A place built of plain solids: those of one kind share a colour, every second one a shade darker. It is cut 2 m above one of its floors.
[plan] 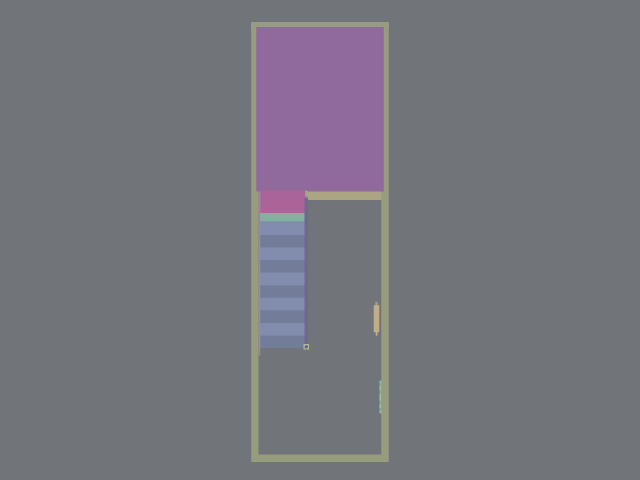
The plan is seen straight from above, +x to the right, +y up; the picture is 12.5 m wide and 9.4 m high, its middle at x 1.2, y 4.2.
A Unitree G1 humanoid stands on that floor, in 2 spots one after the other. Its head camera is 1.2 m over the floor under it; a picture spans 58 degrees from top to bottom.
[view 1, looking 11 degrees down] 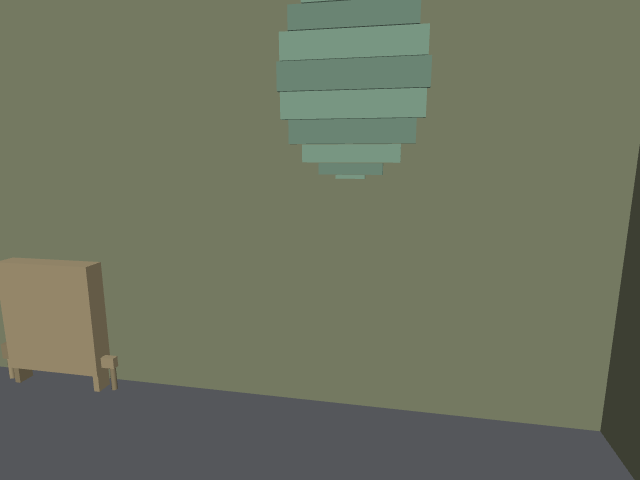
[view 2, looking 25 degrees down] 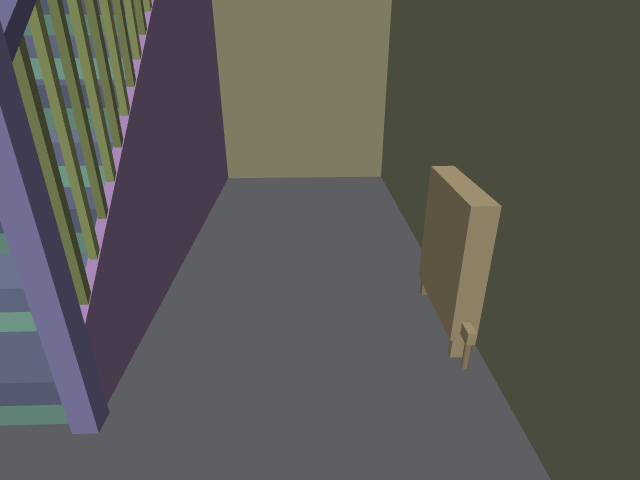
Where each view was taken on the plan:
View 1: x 0.47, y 0.89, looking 11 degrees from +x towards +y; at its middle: wall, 2.00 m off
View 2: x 1.68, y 1.00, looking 88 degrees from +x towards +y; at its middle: ground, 2.84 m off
